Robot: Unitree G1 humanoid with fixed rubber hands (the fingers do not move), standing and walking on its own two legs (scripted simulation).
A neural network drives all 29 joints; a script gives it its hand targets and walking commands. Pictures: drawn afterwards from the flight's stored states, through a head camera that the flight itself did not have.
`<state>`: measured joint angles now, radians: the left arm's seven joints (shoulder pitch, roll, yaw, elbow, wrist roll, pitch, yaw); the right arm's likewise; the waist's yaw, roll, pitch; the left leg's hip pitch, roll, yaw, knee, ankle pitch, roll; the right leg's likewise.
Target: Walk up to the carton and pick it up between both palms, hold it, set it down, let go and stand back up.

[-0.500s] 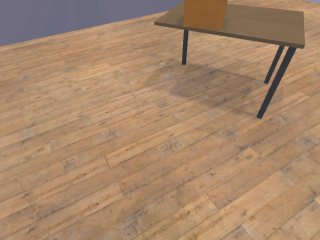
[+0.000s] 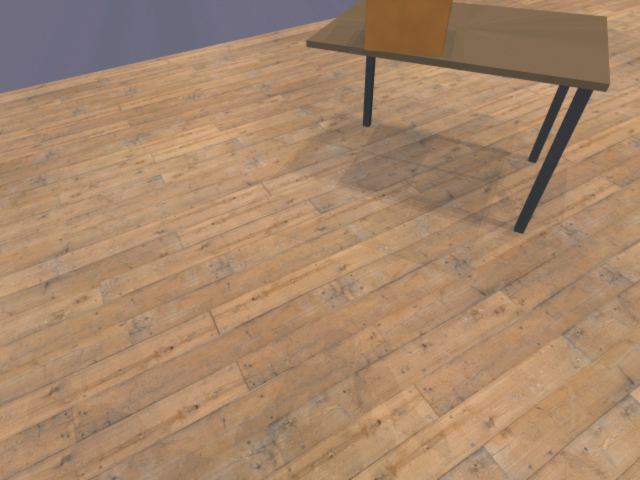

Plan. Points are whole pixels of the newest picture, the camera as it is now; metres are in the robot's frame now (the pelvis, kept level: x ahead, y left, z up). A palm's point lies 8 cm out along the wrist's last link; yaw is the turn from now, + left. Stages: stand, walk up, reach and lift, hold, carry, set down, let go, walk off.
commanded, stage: stand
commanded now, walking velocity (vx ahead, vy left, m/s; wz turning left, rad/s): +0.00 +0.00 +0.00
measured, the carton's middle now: (410, 9) +1.67 -0.27 +0.02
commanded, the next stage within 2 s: none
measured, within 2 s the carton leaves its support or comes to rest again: neither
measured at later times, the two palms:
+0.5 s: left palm out of the picture +0.06 +0.29 -0.12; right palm out of the picture +0.06 -0.30 -0.12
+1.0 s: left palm out of the picture +0.05 +0.30 -0.12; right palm out of the picture +0.05 -0.30 -0.12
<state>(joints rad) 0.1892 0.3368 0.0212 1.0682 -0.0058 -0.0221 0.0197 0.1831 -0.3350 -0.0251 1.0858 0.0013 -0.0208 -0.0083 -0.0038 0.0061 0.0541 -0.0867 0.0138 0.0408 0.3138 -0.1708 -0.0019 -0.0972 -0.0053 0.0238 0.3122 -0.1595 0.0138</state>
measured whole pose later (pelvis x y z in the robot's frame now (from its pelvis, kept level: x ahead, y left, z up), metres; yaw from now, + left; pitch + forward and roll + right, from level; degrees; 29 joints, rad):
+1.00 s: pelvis +0.01 +0.00 +0.00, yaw +0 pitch -4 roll +0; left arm 0.18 0.33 0.02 1.09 0.00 -0.02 0.03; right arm 0.19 -0.35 -0.04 1.09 0.01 -0.02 -0.01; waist 0.00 0.01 0.05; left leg -0.07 0.01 0.04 0.31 -0.18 0.00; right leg -0.08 -0.01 0.02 0.30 -0.16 0.01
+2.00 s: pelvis +0.02 +0.00 +0.00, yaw +0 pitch -3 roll +0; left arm 0.18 0.34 0.02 1.09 -0.01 -0.03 0.03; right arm 0.19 -0.34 -0.02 1.09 0.01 -0.03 -0.01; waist -0.01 0.01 0.06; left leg -0.07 0.02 0.03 0.30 -0.19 0.00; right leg -0.07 0.00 0.02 0.29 -0.17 0.01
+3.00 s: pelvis +0.16 -0.10 -0.03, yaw -13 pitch -2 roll +0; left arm 0.28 0.37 0.05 0.74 0.03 -0.03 -0.03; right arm 0.35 -0.44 -0.09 0.81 -0.03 0.01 0.05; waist -0.01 0.10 0.05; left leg -0.22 0.11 0.05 1.10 -0.57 0.04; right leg -0.37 -0.05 -0.08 0.72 -0.32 -0.02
